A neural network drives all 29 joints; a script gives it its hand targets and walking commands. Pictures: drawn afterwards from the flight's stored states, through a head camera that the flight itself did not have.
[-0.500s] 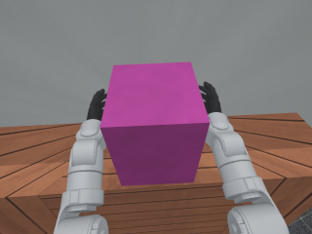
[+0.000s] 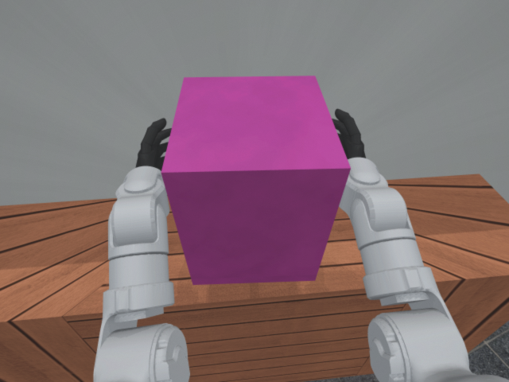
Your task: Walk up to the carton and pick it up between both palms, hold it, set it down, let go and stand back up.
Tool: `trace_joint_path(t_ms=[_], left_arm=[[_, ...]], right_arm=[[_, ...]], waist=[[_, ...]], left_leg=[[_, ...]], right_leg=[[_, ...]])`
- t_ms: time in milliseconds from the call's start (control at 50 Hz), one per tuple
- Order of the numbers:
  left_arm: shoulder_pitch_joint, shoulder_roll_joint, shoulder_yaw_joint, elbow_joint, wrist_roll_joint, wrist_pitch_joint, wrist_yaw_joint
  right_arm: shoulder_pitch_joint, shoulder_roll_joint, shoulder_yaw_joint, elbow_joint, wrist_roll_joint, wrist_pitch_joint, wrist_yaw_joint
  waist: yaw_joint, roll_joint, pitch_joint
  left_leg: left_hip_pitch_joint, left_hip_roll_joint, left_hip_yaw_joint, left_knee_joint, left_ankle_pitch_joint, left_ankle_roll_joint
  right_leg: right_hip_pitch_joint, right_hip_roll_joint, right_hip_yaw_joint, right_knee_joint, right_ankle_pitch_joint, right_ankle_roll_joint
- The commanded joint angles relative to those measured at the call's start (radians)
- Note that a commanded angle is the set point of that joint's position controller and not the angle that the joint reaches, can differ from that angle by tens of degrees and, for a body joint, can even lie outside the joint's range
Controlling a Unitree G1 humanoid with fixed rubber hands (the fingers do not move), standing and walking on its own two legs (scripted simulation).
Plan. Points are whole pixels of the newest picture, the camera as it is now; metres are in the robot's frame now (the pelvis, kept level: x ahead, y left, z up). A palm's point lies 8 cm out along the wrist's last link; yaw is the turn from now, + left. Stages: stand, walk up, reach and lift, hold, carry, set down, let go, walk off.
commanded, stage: reach and lift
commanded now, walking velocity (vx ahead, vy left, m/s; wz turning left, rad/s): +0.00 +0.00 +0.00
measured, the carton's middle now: (252, 183) +0.38 +0.00 +0.15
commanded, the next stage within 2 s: hold in 0.64 s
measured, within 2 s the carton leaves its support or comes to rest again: neither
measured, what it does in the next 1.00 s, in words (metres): stands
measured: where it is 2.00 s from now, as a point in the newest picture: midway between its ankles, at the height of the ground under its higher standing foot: outside the picture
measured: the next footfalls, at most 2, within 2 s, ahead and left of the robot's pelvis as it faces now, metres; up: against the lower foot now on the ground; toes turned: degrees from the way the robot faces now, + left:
none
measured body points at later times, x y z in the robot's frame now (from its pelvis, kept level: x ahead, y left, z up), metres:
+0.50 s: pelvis +0.02 -0.01 +0.00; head -0.01 -0.02 +0.45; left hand +0.37 +0.15 +0.20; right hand +0.39 -0.15 +0.19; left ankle +0.05 +0.10 -0.75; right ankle -0.01 -0.12 -0.75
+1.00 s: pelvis +0.02 -0.01 +0.00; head -0.02 -0.01 +0.45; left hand +0.37 +0.15 +0.18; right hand +0.38 -0.15 +0.18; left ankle +0.05 +0.10 -0.75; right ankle -0.01 -0.12 -0.75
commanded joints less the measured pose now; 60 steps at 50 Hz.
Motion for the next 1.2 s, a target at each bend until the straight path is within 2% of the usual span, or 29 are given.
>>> trace_joint_path(t_ms=[0, 40, 80, 140, 160, 180, 240, 300, 340, 380, 420, 480, 520, 580, 640, 660, 720, 780, 840, 900, 920, 960, 980, 1020, 1040, 1100, 1140, 1160, 1180], left_arm=[[-0.653, -0.425, -0.440, -0.170, -0.135, -0.044, -0.102], [-0.538, -0.393, -0.389, -0.113, -0.098, -0.012, -0.116], [-0.517, -0.356, -0.387, -0.178, -0.106, 0.013, -0.133], [-0.475, -0.375, -0.404, -0.293, -0.125, 0.035, -0.153], [-0.449, -0.385, -0.420, -0.335, -0.136, 0.036, -0.152], [-0.452, -0.401, -0.440, -0.359, -0.147, 0.044, -0.154], [-0.475, -0.400, -0.479, -0.385, -0.166, 0.055, -0.150], [-0.543, -0.377, -0.465, -0.311, -0.138, 0.059, -0.146], [-0.533, -0.370, -0.440, -0.274, -0.115, 0.059, -0.144], [-0.490, -0.413, -0.462, -0.302, -0.141, 0.043, -0.132], [-0.476, -0.418, -0.473, -0.350, -0.159, 0.033, -0.125], [-0.333, -0.318, -0.325, -0.171, -0.064, 0.081, -0.172], [-0.338, -0.325, -0.345, -0.254, -0.092, 0.075, -0.201], [-0.398, -0.385, -0.445, -0.475, -0.140, 0.062, -0.188], [-0.444, -0.412, -0.525, -0.495, -0.175, 0.048, -0.148], [-0.426, -0.399, -0.521, -0.485, -0.176, 0.047, -0.138], [-0.398, -0.355, -0.490, -0.376, -0.143, 0.062, -0.143], [-0.392, -0.347, -0.422, -0.269, -0.126, 0.065, -0.163], [-0.416, -0.388, -0.453, -0.340, -0.154, 0.045, -0.169], [-0.398, -0.375, -0.415, -0.294, -0.122, 0.044, -0.168], [-0.383, -0.389, -0.440, -0.326, -0.129, 0.048, -0.170], [-0.376, -0.387, -0.477, -0.424, -0.148, 0.055, -0.167], [-0.402, -0.379, -0.490, -0.459, -0.153, 0.056, -0.163], [-0.377, -0.405, -0.508, -0.467, -0.162, 0.068, -0.154], [-0.365, -0.382, -0.487, -0.440, -0.150, 0.077, -0.154], [-0.374, -0.376, -0.511, -0.453, -0.160, 0.085, -0.154], [-0.367, -0.377, -0.469, -0.366, -0.138, 0.089, -0.150], [-0.399, -0.370, -0.453, -0.358, -0.137, 0.090, -0.153], [-0.396, -0.363, -0.427, -0.325, -0.131, 0.091, -0.155]], right_arm=[[-0.620, 0.484, 0.360, -0.230, 0.103, -0.068, 0.098], [-0.517, 0.416, 0.338, -0.156, 0.089, -0.045, 0.091], [-0.479, 0.405, 0.338, -0.174, 0.110, -0.036, 0.086], [-0.457, 0.410, 0.384, -0.253, 0.129, -0.038, 0.063], [-0.457, 0.421, 0.426, -0.313, 0.155, -0.049, 0.057], [-0.463, 0.423, 0.430, -0.353, 0.157, -0.052, 0.053], [-0.491, 0.417, 0.459, -0.385, 0.155, -0.054, 0.049], [-0.509, 0.392, 0.384, -0.304, 0.115, -0.050, 0.058], [-0.526, 0.419, 0.366, -0.300, 0.122, -0.057, 0.068], [-0.547, 0.453, 0.423, -0.398, 0.135, -0.073, 0.061], [-0.534, 0.472, 0.466, -0.417, 0.159, -0.068, 0.053], [-0.340, 0.378, 0.372, -0.202, 0.081, -0.021, 0.030], [-0.323, 0.416, 0.394, -0.269, 0.109, -0.023, 0.016], [-0.393, 0.480, 0.505, -0.454, 0.202, -0.050, 0.005], [-0.486, 0.462, 0.548, -0.517, 0.219, -0.072, 0.020], [-0.456, 0.453, 0.560, -0.496, 0.209, -0.072, 0.023], [-0.372, 0.405, 0.495, -0.374, 0.169, -0.056, 0.022], [-0.406, 0.406, 0.441, -0.355, 0.135, -0.046, 0.022], [-0.397, 0.458, 0.447, -0.361, 0.155, -0.042, 0.014], [-0.380, 0.435, 0.437, -0.327, 0.126, -0.041, 0.013], [-0.377, 0.428, 0.445, -0.365, 0.146, -0.043, 0.013], [-0.347, 0.426, 0.478, -0.389, 0.156, -0.037, 0.015], [-0.370, 0.440, 0.487, -0.412, 0.175, -0.042, 0.020], [-0.372, 0.429, 0.500, -0.441, 0.187, -0.040, 0.025], [-0.347, 0.414, 0.483, -0.413, 0.173, -0.034, 0.032], [-0.374, 0.383, 0.492, -0.449, 0.171, -0.040, 0.034], [-0.403, 0.389, 0.473, -0.425, 0.163, -0.037, 0.042], [-0.400, 0.374, 0.441, -0.370, 0.141, -0.033, 0.044], [-0.391, 0.388, 0.427, -0.346, 0.136, -0.029, 0.050]], waist=[[0.011, 0.043, -0.397], [0.004, 0.035, -0.324], [0.000, 0.056, -0.321], [-0.029, 0.029, -0.347], [-0.018, 0.012, -0.373], [-0.026, 0.036, -0.373], [-0.030, 0.025, -0.345], [-0.037, 0.052, -0.217], [-0.010, 0.058, -0.184], [-0.003, -0.008, -0.289], [0.005, -0.022, -0.365], [-0.019, -0.047, -0.131], [-0.032, -0.026, -0.139], [-0.006, 0.022, -0.321], [0.008, 0.060, -0.402], [0.012, 0.011, -0.355], [-0.021, 0.026, -0.206], [-0.018, -0.061, -0.105], [-0.018, -0.006, -0.192], [-0.018, -0.007, -0.209], [-0.027, 0.038, -0.262], [-0.051, 0.028, -0.295], [-0.044, 0.052, -0.354], [-0.046, 0.043, -0.323], [-0.026, 0.031, -0.281], [-0.030, 0.013, -0.240], [-0.013, -0.002, -0.178], [-0.030, -0.010, -0.121], [-0.009, -0.001, -0.105]], left_leg=[[0.478, 0.022, -0.060, 0.060, 0.021, 0.026], [0.509, 0.029, -0.062, 0.067, 0.112, 0.007], [0.551, 0.029, -0.062, 0.056, 0.223, -0.006], [0.610, 0.018, -0.065, 0.050, 0.356, -0.016], [0.623, 0.021, -0.071, 0.044, 0.416, -0.019], [0.619, 0.021, -0.070, 0.044, 0.441, -0.022], [0.592, 0.015, -0.066, 0.026, 0.365, -0.018], [0.488, 0.025, -0.056, 0.002, 0.084, -0.005], [0.436, 0.023, -0.048, -0.013, -0.023, 0.011], [0.467, 0.026, -0.056, -0.016, 0.036, 0.036], [0.512, 0.023, -0.065, -0.024, 0.164, 0.039], [0.458, 0.013, -0.052, -0.043, 0.129, 0.023], [0.431, 0.008, -0.054, -0.068, 0.132, 0.037], [0.433, 0.003, -0.065, -0.070, 0.293, 0.027], [0.491, 0.011, -0.077, -0.043, 0.324, 0.006], [0.496, 0.018, -0.077, -0.039, 0.299, 0.005], [0.474, 0.029, -0.060, -0.050, 0.133, 0.016], [0.433, 0.021, -0.059, -0.058, -0.014, 0.042], [0.445, 0.021, -0.058, -0.055, 0.036, 0.045], [0.446, 0.024, -0.067, -0.062, 0.077, 0.043], [0.469, 0.018, -0.070, -0.063, 0.126, 0.028], [0.528, 0.027, -0.081, -0.052, 0.262, 0.008], [0.545, 0.025, -0.079, -0.047, 0.297, 0.000], [0.546, 0.025, -0.083, -0.031, 0.304, -0.011], [0.536, 0.021, -0.078, -0.035, 0.270, -0.007], [0.501, 0.034, -0.083, -0.046, 0.228, -0.002], [0.468, 0.035, -0.073, -0.057, 0.105, 0.009], [0.441, 0.040, -0.073, -0.066, 0.031, 0.014], [0.432, 0.040, -0.060, -0.067, -0.023, 0.024]], right_leg=[[-0.203, 0.001, -0.038, -0.070, 0.060, 0.017], [-0.169, 0.019, -0.036, -0.100, 0.103, 0.024], [-0.124, 0.019, -0.022, -0.127, 0.203, 0.023], [-0.025, 0.026, -0.015, -0.130, 0.358, 0.040], [0.008, 0.030, -0.022, -0.127, 0.400, 0.045], [0.018, 0.029, -0.013, -0.120, 0.408, 0.044], [-0.007, 0.020, -0.021, -0.128, 0.349, 0.049], [-0.099, 0.008, -0.024, -0.134, 0.109, 0.035], [-0.100, -0.008, -0.018, -0.128, 0.035, 0.031], [-0.051, -0.012, -0.023, -0.116, 0.129, 0.051], [0.022, -0.003, -0.015, -0.101, 0.282, 0.055], [0.077, -0.004, 0.001, -0.139, 0.329, 0.074], [0.159, -0.012, 0.002, -0.130, 0.407, 0.083], [0.246, -0.004, 0.013, -0.078, 0.555, 0.080], [0.133, 0.002, 0.003, -0.084, 0.461, 0.060], [0.089, 0.005, -0.013, -0.103, 0.419, 0.065], [0.018, -0.009, -0.017, -0.129, 0.267, 0.068], [-0.010, -0.023, -0.010, -0.141, 0.161, 0.077], [0.033, -0.014, -0.008, -0.127, 0.226, 0.072], [0.050, -0.016, -0.002, -0.131, 0.288, 0.064], [0.095, -0.013, -0.001, -0.135, 0.327, 0.060], [0.093, 0.002, -0.009, -0.136, 0.420, 0.058], [0.107, 0.005, -0.004, -0.128, 0.440, 0.053], [0.089, 0.013, -0.018, -0.130, 0.402, 0.051], [0.066, 0.008, -0.005, -0.140, 0.367, 0.047], [0.045, 0.013, -0.019, -0.142, 0.306, 0.053], [0.009, 0.004, -0.020, -0.149, 0.209, 0.057], [-0.005, 0.005, -0.023, -0.156, 0.141, 0.052], [-0.028, -0.001, -0.020, -0.157, 0.094, 0.057]])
